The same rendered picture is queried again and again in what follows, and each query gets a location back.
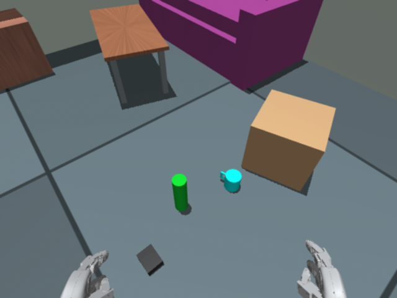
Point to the right robot hand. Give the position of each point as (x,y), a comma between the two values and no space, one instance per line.
(328,278)

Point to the left robot hand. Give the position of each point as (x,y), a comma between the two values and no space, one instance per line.
(79,284)

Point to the sofa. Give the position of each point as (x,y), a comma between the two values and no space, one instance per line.
(245,41)

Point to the coffee table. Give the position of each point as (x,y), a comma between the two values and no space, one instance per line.
(127,31)

